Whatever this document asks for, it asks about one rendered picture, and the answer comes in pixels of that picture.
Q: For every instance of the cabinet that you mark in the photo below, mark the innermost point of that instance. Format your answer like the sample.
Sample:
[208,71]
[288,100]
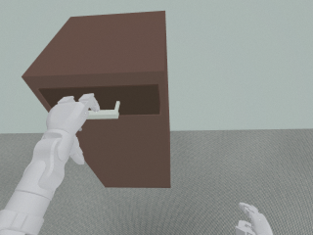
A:
[131,151]

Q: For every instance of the robot left forearm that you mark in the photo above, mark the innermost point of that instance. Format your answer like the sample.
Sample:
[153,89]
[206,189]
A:
[25,210]

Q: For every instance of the robot left hand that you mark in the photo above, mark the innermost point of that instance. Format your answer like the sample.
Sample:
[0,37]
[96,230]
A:
[69,116]

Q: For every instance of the drawer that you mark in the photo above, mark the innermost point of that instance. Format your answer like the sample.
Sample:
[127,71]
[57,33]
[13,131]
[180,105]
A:
[137,99]

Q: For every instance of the handle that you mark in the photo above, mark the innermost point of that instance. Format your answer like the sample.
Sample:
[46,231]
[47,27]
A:
[105,114]

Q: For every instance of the robot right hand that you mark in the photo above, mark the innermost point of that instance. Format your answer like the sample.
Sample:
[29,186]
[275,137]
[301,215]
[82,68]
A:
[258,222]

